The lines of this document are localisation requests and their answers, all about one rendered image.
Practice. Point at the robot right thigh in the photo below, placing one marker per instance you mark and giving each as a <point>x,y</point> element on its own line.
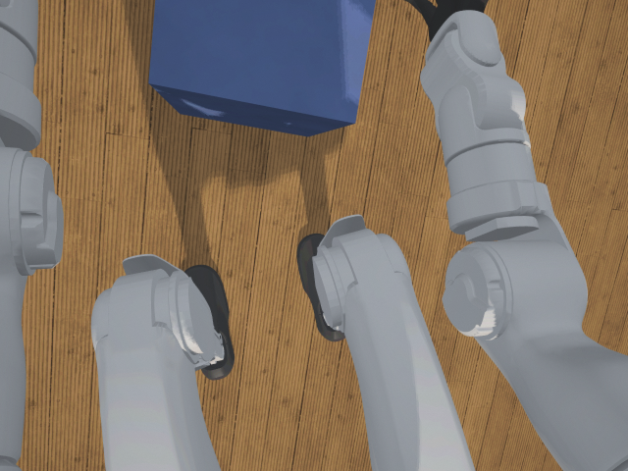
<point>411,420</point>

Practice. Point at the robot left upper arm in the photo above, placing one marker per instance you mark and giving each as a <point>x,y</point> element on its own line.
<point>31,237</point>

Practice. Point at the robot right upper arm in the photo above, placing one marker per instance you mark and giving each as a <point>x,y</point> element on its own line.
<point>524,302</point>

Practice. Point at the robot right forearm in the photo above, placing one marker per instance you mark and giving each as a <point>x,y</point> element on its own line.
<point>479,116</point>

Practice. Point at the robot left forearm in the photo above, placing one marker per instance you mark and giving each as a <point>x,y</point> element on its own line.
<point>20,109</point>

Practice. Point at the robot left shin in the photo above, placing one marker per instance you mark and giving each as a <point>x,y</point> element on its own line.
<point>143,263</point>

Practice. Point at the right robot hand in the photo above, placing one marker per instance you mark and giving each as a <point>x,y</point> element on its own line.
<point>436,16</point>

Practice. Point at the carton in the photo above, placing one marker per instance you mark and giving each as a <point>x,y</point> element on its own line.
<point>294,66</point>

